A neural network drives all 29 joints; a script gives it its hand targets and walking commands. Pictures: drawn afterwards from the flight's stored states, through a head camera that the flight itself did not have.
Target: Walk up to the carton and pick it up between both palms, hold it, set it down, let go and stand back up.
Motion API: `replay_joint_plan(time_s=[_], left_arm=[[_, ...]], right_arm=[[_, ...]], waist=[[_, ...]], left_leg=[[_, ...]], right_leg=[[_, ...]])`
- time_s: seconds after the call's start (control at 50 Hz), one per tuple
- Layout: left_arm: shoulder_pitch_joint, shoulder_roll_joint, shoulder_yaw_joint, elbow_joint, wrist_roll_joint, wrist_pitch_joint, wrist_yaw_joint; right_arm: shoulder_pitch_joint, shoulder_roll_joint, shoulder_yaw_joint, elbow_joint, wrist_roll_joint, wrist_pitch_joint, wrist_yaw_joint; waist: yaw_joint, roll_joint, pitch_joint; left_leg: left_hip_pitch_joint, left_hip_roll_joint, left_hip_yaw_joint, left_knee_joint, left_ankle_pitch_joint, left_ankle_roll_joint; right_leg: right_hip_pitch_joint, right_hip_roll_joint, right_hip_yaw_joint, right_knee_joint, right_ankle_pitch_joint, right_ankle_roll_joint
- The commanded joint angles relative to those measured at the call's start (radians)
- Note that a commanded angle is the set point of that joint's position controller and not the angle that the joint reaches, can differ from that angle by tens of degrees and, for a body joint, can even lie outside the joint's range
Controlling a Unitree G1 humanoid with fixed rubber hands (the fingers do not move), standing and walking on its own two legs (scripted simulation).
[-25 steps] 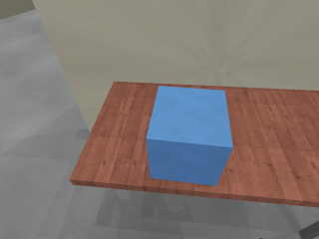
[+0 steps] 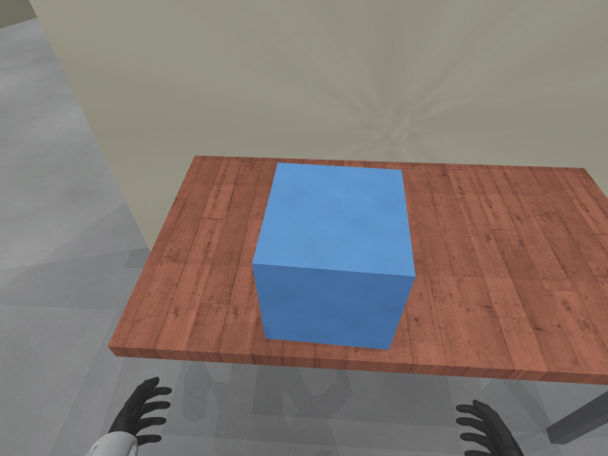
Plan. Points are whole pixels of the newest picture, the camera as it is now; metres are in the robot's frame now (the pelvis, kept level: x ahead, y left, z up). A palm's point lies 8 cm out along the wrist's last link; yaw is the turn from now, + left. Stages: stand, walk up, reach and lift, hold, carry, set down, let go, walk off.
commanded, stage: reach and lift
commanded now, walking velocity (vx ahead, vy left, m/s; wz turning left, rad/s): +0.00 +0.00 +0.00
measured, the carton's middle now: (332, 254) +0.51 -0.01 -0.08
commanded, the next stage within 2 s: none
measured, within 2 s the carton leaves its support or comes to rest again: neither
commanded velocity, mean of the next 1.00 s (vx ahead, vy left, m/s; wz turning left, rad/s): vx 0.00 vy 0.00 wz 0.00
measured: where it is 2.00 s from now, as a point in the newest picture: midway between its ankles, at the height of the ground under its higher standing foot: outside the picture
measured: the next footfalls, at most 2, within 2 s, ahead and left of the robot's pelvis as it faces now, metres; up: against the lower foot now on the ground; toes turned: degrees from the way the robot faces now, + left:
none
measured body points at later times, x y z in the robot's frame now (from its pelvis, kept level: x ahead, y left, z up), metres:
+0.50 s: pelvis +0.01 +0.01 +0.01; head +0.00 +0.01 +0.46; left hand +0.18 +0.25 -0.06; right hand +0.18 -0.22 -0.07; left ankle +0.00 +0.13 -0.74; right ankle +0.02 -0.10 -0.74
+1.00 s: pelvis +0.01 +0.01 +0.00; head +0.00 +0.01 +0.45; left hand +0.21 +0.23 -0.04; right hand +0.20 -0.23 -0.06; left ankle +0.00 +0.13 -0.74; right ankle +0.02 -0.10 -0.74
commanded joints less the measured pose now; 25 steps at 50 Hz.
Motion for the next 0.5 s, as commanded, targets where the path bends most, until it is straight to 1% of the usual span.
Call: replay_joint_plan(time_s=[0.0, 0.02, 0.06, 0.12, 0.16, 0.22, 0.26, 0.32, 0.4, 0.48], left_arm=[[0.008, 0.127, 0.078, -0.022, 0.013, -0.017, -0.008], [-0.007, 0.127, 0.083, -0.036, 0.015, -0.029, -0.007], [-0.029, 0.119, 0.084, -0.067, 0.014, -0.063, -0.004], [-0.042, 0.105, 0.069, -0.098, 0.004, -0.124, 0.004], [-0.037, 0.101, 0.058, -0.099, -0.007, -0.165, 0.006], [-0.022, 0.097, 0.043, -0.107, -0.023, -0.224, 0.009], [-0.007, 0.091, 0.031, -0.095, -0.033, -0.26, 0.011], [0.014, 0.075, 0.013, -0.075, -0.042, -0.302, 0.018], [0.028, 0.052, -0.014, -0.054, -0.064, -0.354, 0.025], [0.026, 0.035, -0.028, -0.03, -0.068, -0.402, 0.037]], right_arm=[[-0.034, -0.069, -0.007, -0.155, 0.012, 0.002, -0.02], [-0.028, -0.056, -0.005, -0.176, 0.016, 0.005, -0.021], [-0.014, -0.035, -0.004, -0.202, 0.025, 0.0, -0.022], [0.002, -0.026, -0.016, -0.209, 0.031, -0.025, -0.02], [0.014, -0.017, -0.02, -0.201, 0.035, -0.046, -0.022], [0.024, -0.018, -0.029, -0.19, 0.041, -0.086, -0.026], [0.022, -0.022, -0.038, -0.175, 0.044, -0.111, -0.025], [0.015, -0.037, -0.053, -0.148, 0.048, -0.14, -0.019], [0.003, -0.053, -0.061, -0.146, 0.065, -0.173, -0.008], [-0.007, -0.06, -0.049, -0.132, 0.097, -0.193, 0.008]], waist=[[0.045, -0.049, -0.006], [0.048, -0.033, -0.014], [0.045, -0.007, -0.035], [0.033, 0.027, -0.065], [0.023, 0.027, -0.072], [0.016, 0.02, -0.101], [0.013, 0.014, -0.105], [0.017, 0.013, -0.094], [0.021, -0.004, -0.093], [0.033, 0.003, -0.072]], left_leg=[[-0.14, -0.079, 0.075, -0.126, 0.145, 0.02], [-0.129, -0.077, 0.077, -0.13, 0.148, 0.02], [-0.103, -0.073, 0.079, -0.133, 0.157, 0.019], [-0.065, -0.065, 0.073, -0.132, 0.185, 0.014], [-0.053, -0.063, 0.068, -0.128, 0.198, 0.016], [-0.034, -0.059, 0.06, -0.125, 0.222, 0.016], [-0.03, -0.057, 0.057, -0.128, 0.225, 0.016], [-0.016, -0.05, 0.049, -0.136, 0.25, 0.008], [-0.006, -0.045, 0.041, -0.144, 0.264, 0.002], [-0.013, -0.042, 0.038, -0.151, 0.255, -0.004]], right_leg=[[0.191, 0.016, 0.075, -0.134, 0.076, 0.014], [0.186, 0.014, 0.078, -0.141, 0.066, 0.013], [0.176, 0.009, 0.083, -0.149, 0.063, 0.012], [0.156, 0.011, 0.084, -0.153, 0.073, 0.006], [0.148, 0.008, 0.09, -0.156, 0.089, 0.007], [0.149, 0.013, 0.09, -0.156, 0.114, 0.007], [0.148, 0.018, 0.088, -0.158, 0.105, 0.004], [0.14, 0.032, 0.075, -0.163, 0.098, -0.005], [0.132, 0.043, 0.069, -0.171, 0.086, -0.012], [0.124, 0.045, 0.073, -0.172, 0.065, -0.022]])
